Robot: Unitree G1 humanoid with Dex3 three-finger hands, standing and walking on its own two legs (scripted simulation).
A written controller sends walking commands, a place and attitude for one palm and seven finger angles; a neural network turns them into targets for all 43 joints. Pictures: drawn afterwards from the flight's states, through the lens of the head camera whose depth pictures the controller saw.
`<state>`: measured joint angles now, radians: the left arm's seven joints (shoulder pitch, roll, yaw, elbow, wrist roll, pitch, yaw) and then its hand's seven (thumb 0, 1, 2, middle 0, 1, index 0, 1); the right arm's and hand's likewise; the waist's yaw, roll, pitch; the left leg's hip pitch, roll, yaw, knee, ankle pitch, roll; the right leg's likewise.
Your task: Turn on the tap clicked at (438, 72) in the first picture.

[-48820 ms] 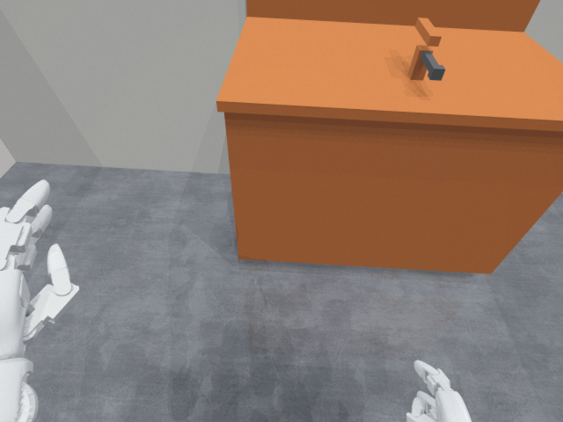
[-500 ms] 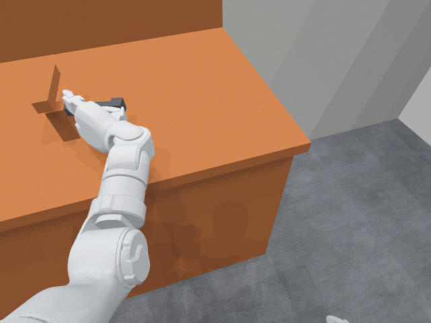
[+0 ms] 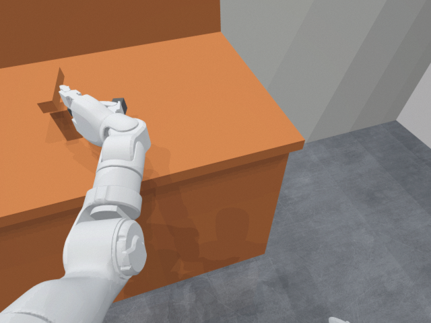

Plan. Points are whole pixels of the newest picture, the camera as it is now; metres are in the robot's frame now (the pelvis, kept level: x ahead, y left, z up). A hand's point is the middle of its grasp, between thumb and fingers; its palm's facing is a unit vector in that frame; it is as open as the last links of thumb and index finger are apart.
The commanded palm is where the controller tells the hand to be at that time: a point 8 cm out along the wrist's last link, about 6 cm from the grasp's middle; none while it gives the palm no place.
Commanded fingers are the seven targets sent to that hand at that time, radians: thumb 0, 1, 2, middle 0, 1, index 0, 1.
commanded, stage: lift the hand up off the lever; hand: left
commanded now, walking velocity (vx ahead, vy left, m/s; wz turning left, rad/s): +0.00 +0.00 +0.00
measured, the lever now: (119, 107) +0.54 +0.22 +0.13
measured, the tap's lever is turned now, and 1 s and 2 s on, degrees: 76 76 76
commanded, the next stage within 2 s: draw the hand back beside the body in 0.68 s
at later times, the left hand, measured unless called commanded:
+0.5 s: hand (110, 101) +0.46 +0.20 +0.20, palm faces +0.80 -0.59 -0.10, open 7.8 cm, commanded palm +0.41 +0.22 +0.20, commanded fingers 0.00 0.90 0.90 -0.15 -0.15 -0.15 -0.15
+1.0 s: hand (126, 110) +0.43 +0.16 +0.20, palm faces +0.39 -0.92 -0.02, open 7.8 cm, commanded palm +0.36 +0.22 +0.20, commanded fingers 0.00 0.90 0.90 -0.16 -0.19 -0.16 -0.19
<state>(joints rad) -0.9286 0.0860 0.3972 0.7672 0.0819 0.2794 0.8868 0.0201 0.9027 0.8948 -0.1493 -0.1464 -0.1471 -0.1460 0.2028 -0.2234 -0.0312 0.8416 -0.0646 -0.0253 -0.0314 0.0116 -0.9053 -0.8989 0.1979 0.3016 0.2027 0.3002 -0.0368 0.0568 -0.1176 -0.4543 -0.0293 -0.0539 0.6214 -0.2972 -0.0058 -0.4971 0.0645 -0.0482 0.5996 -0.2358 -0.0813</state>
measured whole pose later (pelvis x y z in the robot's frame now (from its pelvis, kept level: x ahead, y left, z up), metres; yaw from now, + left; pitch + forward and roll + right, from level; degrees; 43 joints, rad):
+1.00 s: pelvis +0.02 +0.01 +0.01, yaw -3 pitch +0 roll +0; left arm -0.53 0.12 0.22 0.28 -0.08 0.30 0.36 0.02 0.90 0.89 -0.15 -0.16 -0.15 -0.16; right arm 0.21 -0.22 0.00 0.74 0.02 0.03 -0.10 0.01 -0.90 -0.90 0.20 0.30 0.20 0.30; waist 0.00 0.06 -0.06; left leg -0.21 -0.02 0.00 0.48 -0.28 0.01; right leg -0.28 0.08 0.01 0.48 -0.21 -0.07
